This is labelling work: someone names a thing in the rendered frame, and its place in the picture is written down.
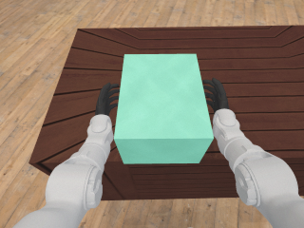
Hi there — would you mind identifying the pedestal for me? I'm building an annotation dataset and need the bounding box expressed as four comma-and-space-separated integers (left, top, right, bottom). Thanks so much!
28, 25, 304, 201

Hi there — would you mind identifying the right robot forearm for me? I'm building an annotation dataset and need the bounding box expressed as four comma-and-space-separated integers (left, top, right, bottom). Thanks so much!
212, 108, 298, 193

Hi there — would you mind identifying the carton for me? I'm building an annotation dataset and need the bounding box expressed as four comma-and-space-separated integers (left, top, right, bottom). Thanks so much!
114, 53, 214, 164

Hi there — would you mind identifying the robot right upper arm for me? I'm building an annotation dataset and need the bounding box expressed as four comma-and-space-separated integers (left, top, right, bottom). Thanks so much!
235, 156, 304, 228

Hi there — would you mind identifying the robot left upper arm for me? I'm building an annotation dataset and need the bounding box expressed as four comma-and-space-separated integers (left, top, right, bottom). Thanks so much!
12, 163, 103, 228

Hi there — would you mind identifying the left robot forearm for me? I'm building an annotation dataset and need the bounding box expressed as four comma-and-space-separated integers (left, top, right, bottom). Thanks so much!
45, 114, 114, 202

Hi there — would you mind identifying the robot left hand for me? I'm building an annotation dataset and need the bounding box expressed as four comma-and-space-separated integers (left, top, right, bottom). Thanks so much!
95, 83, 120, 117

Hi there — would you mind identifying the robot right hand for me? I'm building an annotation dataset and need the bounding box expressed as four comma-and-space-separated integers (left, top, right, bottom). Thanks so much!
203, 78, 230, 114

